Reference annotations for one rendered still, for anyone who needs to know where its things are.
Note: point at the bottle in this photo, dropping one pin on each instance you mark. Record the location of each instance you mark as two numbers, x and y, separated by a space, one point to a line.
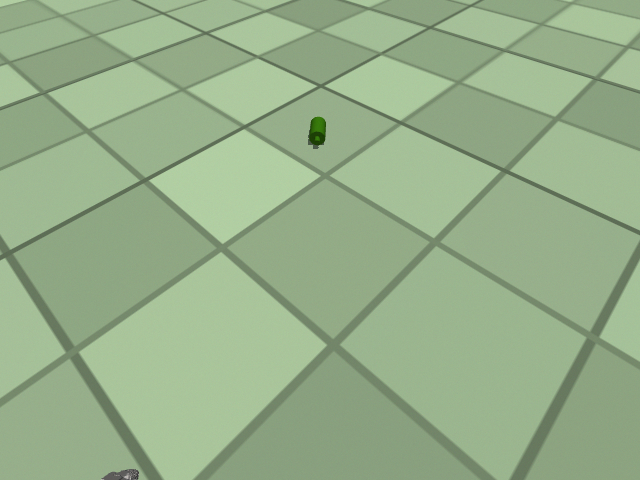
317 131

